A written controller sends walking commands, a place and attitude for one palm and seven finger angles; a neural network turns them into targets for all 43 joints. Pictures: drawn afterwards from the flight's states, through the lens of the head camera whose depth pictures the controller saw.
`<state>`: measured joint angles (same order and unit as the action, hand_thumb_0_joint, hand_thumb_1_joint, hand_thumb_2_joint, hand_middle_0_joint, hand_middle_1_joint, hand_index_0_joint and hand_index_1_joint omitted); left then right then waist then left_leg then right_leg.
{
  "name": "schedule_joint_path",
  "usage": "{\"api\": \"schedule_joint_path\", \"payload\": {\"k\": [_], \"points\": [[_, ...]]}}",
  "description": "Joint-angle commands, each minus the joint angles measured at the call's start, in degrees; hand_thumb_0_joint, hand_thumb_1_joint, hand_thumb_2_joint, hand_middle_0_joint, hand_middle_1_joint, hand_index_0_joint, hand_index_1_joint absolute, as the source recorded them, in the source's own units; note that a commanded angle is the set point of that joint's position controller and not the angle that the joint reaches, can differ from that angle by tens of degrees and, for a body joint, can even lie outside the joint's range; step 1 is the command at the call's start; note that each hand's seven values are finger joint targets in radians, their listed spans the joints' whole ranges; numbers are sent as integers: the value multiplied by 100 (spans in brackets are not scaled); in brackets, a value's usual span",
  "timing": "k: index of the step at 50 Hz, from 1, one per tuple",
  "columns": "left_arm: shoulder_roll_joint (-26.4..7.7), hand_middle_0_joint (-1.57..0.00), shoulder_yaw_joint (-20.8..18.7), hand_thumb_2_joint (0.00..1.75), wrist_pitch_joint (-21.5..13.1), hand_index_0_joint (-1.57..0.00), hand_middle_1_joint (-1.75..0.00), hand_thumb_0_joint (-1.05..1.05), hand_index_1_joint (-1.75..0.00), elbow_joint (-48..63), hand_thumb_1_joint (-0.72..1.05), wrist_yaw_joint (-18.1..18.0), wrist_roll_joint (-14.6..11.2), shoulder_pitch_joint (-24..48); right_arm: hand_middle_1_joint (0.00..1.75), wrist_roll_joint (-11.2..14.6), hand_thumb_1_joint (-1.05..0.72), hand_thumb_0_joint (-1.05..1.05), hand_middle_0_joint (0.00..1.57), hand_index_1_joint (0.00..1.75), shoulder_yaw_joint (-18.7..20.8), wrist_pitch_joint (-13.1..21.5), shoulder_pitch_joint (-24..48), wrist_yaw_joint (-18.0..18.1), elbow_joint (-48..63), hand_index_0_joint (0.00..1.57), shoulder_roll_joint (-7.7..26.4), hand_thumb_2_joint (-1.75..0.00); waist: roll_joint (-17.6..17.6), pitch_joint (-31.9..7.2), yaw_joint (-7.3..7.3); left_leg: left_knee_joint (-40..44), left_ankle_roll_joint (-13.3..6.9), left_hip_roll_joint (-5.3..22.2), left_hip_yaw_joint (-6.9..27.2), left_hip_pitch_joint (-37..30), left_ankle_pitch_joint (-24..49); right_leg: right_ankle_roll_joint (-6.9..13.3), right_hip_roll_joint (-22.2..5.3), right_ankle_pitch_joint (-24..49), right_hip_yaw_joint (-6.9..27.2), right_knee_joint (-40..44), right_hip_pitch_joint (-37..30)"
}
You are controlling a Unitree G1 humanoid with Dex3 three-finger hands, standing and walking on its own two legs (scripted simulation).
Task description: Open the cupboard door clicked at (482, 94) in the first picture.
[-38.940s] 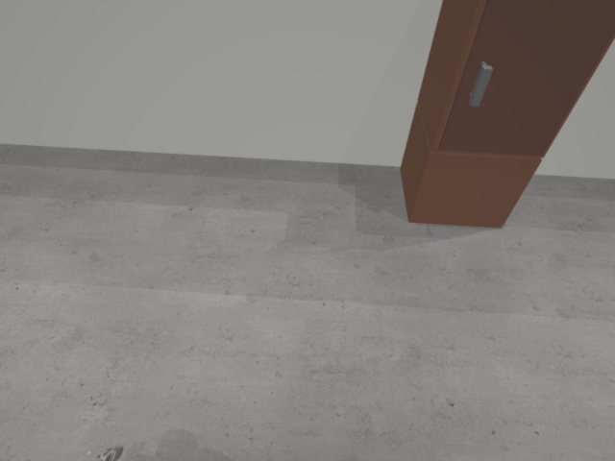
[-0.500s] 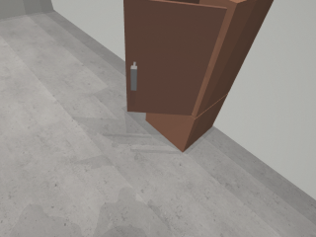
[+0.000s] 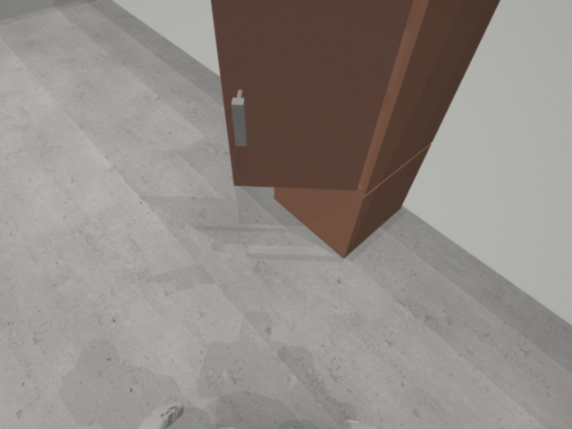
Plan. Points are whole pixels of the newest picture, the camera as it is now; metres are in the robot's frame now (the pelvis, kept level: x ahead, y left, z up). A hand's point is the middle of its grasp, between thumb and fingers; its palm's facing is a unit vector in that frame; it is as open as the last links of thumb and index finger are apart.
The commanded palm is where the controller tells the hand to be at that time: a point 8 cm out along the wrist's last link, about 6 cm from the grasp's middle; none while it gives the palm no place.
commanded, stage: come to a stop and stand still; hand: left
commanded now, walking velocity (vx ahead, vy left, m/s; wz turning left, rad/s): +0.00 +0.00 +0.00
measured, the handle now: (240, 117) +0.78 +0.13 -0.06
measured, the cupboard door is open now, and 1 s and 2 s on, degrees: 46 46 46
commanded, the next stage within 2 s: look again from close up in 0.20 s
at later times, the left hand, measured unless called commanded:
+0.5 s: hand out of the picture -0.03 +0.17 -0.15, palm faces +0.02 -0.98 -0.20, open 7.4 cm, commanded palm none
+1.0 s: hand out of the picture -0.04 +0.14 -0.16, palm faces +0.02 -0.99 -0.15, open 7.4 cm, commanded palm none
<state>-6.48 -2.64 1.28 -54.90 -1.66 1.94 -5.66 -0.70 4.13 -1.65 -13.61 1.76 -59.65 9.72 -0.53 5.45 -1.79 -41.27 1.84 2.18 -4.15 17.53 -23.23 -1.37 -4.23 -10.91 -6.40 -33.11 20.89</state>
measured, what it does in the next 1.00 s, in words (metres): steps on the spot: left foot, then right foot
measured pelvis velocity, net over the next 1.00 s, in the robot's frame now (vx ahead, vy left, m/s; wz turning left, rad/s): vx -0.02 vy -0.01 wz -0.02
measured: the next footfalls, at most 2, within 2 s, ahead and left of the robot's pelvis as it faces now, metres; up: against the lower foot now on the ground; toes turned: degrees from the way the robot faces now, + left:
left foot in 0.02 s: +0.04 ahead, +0.09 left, +0.00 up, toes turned +5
right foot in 0.26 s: +0.02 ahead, -0.13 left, +0.00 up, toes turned -4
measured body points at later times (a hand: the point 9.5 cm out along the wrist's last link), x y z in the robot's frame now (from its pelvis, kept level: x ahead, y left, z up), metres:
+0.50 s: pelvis -0.01 +0.00 +0.02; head -0.01 +0.00 +0.47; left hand -0.03 +0.22 -0.14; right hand +0.02 -0.23 -0.14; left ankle +0.00 +0.09 -0.72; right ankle -0.02 -0.13 -0.72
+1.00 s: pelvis -0.02 -0.01 +0.02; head -0.03 -0.01 +0.47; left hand -0.04 +0.19 -0.14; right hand -0.08 -0.20 -0.15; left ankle +0.00 +0.09 -0.72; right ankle -0.02 -0.13 -0.72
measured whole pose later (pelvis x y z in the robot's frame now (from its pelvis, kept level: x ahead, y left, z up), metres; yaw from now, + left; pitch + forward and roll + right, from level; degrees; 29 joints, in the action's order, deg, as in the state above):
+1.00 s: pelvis -0.02 -0.01 +0.02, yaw -1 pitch -1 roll +0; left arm -5.3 -0.6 -0.4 -64.5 -2.0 1.3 -19.9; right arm -1.2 0.7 -0.2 -21.2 1.8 -67.7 4.4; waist 0.2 0.3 -0.7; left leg -23.9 -1.4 0.4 -6.1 11.2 -11.8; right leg 0.5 -1.1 -14.4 -2.2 -26.0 10.9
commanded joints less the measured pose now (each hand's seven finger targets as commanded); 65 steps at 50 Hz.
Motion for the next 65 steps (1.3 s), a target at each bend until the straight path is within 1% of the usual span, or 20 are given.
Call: {"api": "schedule_joint_path", "payload": {"k": [1,2,3,4,6,9,11,13,14,16,22,45,50,55,57,58,60,61,63,65], "points": [[-518,-20,-175,90,94,-20,-30,0,-30,463,90,-18,-127,-341,30,-105,-90,0,20,30,61,139,-846,-45,244,20,649,-90,-1528,-193,41,2832,-662,1391,1852,36,328,35,39,-1370,217,-440,442],[-575,-20,-158,90,136,-20,-30,0,-30,419,90,-24,-71,-188,30,-122,-90,0,20,30,67,172,-404,-24,381,20,731,-90,-1883,1,11,3270,-979,1597,2273,667,315,-8,134,-1546,421,-1344,170],[-650,-20,-165,90,129,-20,-30,0,-30,362,90,-7,-36,-271,30,-121,-90,0,20,30,33,197,-136,15,455,20,644,-90,-1460,72,165,3167,-1073,1491,2020,771,758,66,91,-1479,681,-1876,93],[-604,-20,-178,90,103,-20,-30,0,-30,243,90,15,-26,-521,30,-127,-90,0,20,30,-13,217,50,40,468,20,580,-90,-1012,-79,292,2916,-1078,1312,1666,374,1378,85,123,-1344,718,-2101,146],[-504,-20,-93,90,30,-20,-30,0,-30,84,90,30,-55,-777,30,-100,-90,0,20,30,-31,247,49,55,436,20,589,-90,-696,-436,289,2466,-1105,1112,1083,-651,2897,34,116,-1323,571,-1602,205],[-493,-20,14,90,-57,-20,-30,0,-30,10,90,2,-101,-735,30,-59,-90,0,20,30,-18,249,-288,61,243,20,633,-90,-582,-738,112,2034,-1062,1071,900,-1512,4464,-24,118,-1145,355,-106,-260],[-566,-20,47,90,-118,-20,-30,0,-30,-222,90,-23,-109,-1137,30,0,-90,0,20,30,-39,239,-275,53,155,20,666,-90,-429,-899,217,1746,-793,873,771,-1486,4119,-2,88,13,359,1092,-949],[-851,-20,52,90,-196,-20,-30,0,-30,-370,90,-71,-104,-1215,30,55,-90,0,20,30,-103,258,-307,20,128,20,440,-90,-35,-766,92,1736,-392,523,594,-844,2950,276,-487,1591,1025,1175,-1456],[-885,-20,81,90,-192,-20,-30,0,-30,-395,90,-70,-102,-1207,30,51,-90,0,20,30,-131,240,-231,-2,109,20,392,-90,-169,-570,81,1957,-308,430,554,-876,2403,330,-631,1493,996,1087,-1179],[-828,-20,126,90,-203,-20,-30,0,-30,-488,90,-55,-102,-1139,30,16,-90,0,20,30,-155,182,-167,-18,-12,20,476,-90,545,-573,65,2009,-281,438,481,-1048,2078,281,-423,1052,992,1137,-955],[-726,-20,179,90,-173,-20,-30,0,-30,-692,90,-51,-93,-1316,30,17,-90,0,20,30,-242,198,-210,-37,-293,20,467,-90,228,-101,96,2524,-317,425,561,-841,1078,202,-269,-167,973,1458,-699],[-341,-20,169,90,-240,-20,-30,0,-30,-868,90,-106,-122,-1847,30,4,-90,0,20,30,-294,252,-1093,25,-689,20,-32,-90,99,55,153,2426,-302,375,474,-484,1004,309,-206,-271,965,1450,-697],[-364,-20,30,90,-162,-20,-30,0,-30,-764,90,-21,-27,-2016,30,-82,-90,0,20,30,-163,172,-1199,-5,-589,20,90,-90,9,437,174,2495,-460,446,678,44,-1275,374,12,-2433,946,1202,-170],[-272,-20,-80,90,-218,-20,-30,0,-30,-657,90,80,-24,-2209,30,-87,-90,0,20,30,-81,232,-1235,-10,-354,20,126,-90,-26,470,180,2143,-665,562,887,265,-1510,572,44,-2449,1047,769,-33],[-265,-20,-114,90,-264,-20,-30,0,-30,-643,90,97,-20,-2315,30,-81,-90,0,20,30,-71,270,-1182,-15,-252,20,107,-90,150,446,224,1798,-673,501,837,474,-1397,669,-61,-2528,1275,849,-165],[-318,-20,-135,90,-286,-20,-30,0,-30,-680,90,97,-23,-2432,30,-70,-90,0,20,30,-82,293,-1086,-26,-188,20,46,-90,445,338,296,1423,-621,363,641,742,-1176,771,-243,-2605,1543,1102,-520],[-592,-20,-208,90,-356,-20,-30,0,-30,-810,90,57,-57,-2805,30,-53,-90,0,20,30,-156,377,-690,-66,9,20,-173,-90,1224,259,451,-14,-395,-67,-103,1496,-168,1163,-1069,-2850,2757,2003,-1346],[-670,-20,-224,90,-397,-20,-30,0,-30,-839,90,30,-72,-2918,30,-57,-90,0,20,30,-146,401,-408,-83,103,20,-109,-90,1178,346,491,-650,-360,33,-43,1810,-280,1394,-1442,-2720,3182,2316,-1428],[-643,-20,-229,90,-444,-20,-30,0,-30,-848,90,-6,-14,-2724,30,-42,-90,0,20,30,-100,428,-36,-121,268,20,-44,-90,717,548,423,-1119,-337,284,198,2023,-547,1560,-1639,-2096,3071,2285,-1296],[-640,-20,-208,90,-467,-20,-30,0,-30,-798,90,-2,40,-2352,30,-19,-90,0,20,30,-104,471,-143,-148,252,20,-115,-90,674,448,204,-423,-316,370,207,1445,-423,1373,-1426,-899,2294,1838,-1101]]}}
